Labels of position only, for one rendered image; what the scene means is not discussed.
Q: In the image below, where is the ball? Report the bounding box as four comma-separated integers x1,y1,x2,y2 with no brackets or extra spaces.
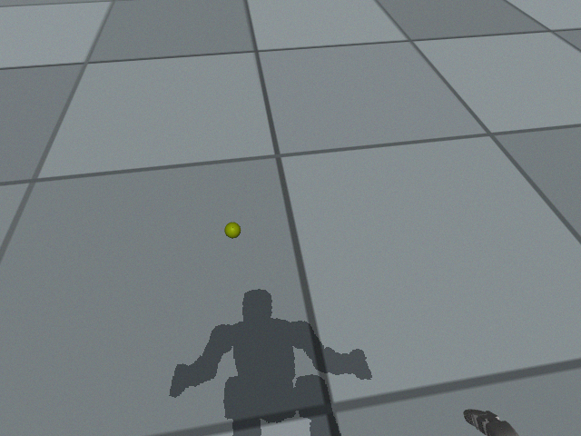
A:
225,223,241,238

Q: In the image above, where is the right robot hand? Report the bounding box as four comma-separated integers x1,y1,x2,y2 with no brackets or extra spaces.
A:
464,410,519,436

